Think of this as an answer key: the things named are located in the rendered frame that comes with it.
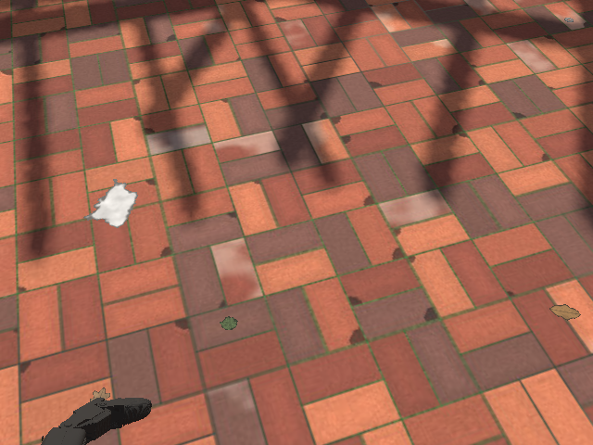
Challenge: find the left robot hand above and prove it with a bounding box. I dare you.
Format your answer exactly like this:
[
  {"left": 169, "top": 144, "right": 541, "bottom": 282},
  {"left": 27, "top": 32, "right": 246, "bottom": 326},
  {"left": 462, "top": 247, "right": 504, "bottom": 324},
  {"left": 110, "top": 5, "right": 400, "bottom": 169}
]
[{"left": 41, "top": 397, "right": 152, "bottom": 445}]

